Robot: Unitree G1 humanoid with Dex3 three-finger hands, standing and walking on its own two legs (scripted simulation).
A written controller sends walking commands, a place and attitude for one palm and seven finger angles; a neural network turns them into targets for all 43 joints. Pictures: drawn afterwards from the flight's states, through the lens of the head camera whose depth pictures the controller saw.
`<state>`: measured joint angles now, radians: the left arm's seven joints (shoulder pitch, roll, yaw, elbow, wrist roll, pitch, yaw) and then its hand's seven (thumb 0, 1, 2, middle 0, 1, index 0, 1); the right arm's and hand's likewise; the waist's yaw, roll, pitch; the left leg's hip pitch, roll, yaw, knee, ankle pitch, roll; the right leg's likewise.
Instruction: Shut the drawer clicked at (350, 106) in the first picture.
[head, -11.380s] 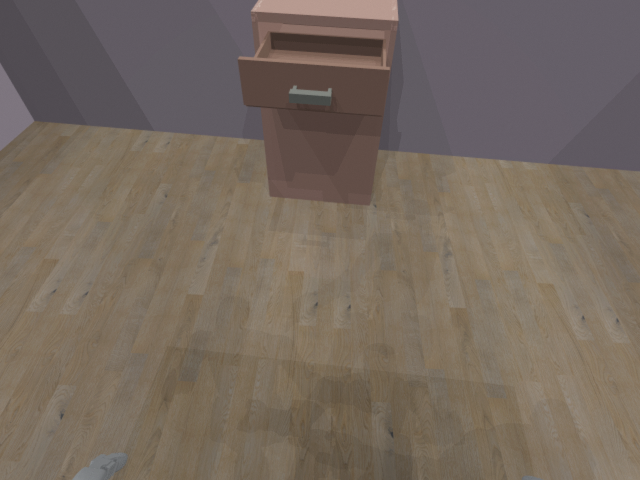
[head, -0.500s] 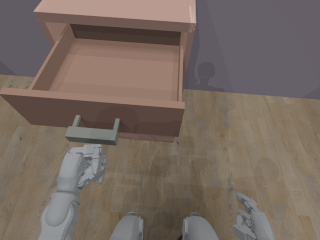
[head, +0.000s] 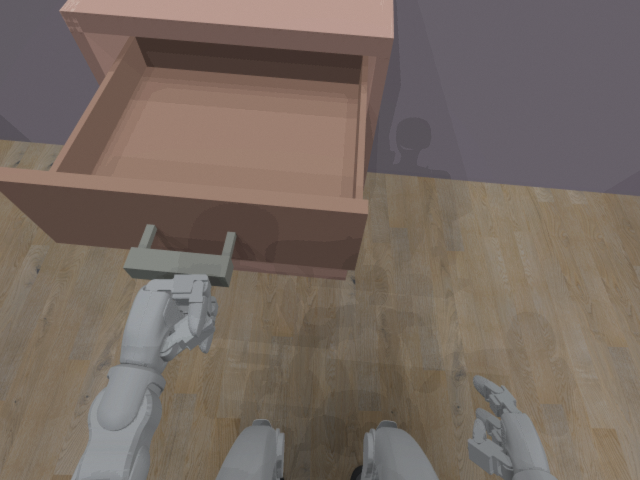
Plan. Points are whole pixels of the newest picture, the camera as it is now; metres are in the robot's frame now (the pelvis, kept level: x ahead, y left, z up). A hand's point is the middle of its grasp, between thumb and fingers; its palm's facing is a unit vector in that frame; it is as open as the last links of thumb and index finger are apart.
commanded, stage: push the drawer shut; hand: left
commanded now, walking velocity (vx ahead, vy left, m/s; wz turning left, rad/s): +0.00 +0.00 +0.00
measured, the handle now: (185, 251) +0.38 +0.18 +0.04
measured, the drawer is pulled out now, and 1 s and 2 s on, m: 0.28 0.18 0.05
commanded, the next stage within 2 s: none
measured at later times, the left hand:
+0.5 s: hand (217, 281) +0.34 +0.14 +0.03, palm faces -0.10 -0.99 -0.05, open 3.2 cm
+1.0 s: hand (227, 238) +0.40 +0.13 +0.03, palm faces -0.08 -1.00 -0.05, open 3.3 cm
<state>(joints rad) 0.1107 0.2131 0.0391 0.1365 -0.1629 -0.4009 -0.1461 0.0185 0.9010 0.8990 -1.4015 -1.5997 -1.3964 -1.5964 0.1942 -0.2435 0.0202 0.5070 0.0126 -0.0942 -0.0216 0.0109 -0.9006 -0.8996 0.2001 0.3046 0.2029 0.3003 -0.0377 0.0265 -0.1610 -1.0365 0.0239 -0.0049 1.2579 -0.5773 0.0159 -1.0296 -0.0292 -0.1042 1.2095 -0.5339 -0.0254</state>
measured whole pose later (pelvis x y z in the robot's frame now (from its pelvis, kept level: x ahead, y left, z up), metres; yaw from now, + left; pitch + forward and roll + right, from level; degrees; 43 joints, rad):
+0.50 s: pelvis -0.01 +0.00 +0.00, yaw +0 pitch +20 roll -2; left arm -0.16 0.23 0.08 0.38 -0.16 -0.40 -0.13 0.02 0.85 0.91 -1.40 -1.60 -1.40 -1.60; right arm 0.22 -0.25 0.02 0.57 0.02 -0.07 -0.02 0.01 -0.90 -0.90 0.20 0.30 0.20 0.30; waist -0.06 0.02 -0.15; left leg -1.04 0.02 0.01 1.23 -0.55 0.02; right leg -1.04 -0.03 -0.09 1.19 -0.50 -0.02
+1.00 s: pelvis -0.01 +0.01 +0.01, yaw -1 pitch +22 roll -2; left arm -0.41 0.24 0.15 0.66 -0.13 -0.45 -0.11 0.05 0.84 0.90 -1.40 -1.60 -1.40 -1.60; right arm 0.27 -0.25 0.02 0.61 0.01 -0.03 0.00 0.01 -0.90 -0.90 0.20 0.30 0.20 0.30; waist -0.09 0.03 -0.15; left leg -1.05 0.02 0.03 1.21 -0.54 0.03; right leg -1.06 -0.03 -0.07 1.17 -0.49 -0.01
